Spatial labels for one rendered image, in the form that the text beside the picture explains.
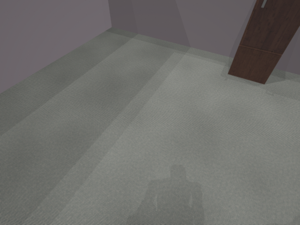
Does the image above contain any cupboard door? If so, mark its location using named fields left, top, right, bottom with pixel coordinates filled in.
left=242, top=0, right=300, bottom=53

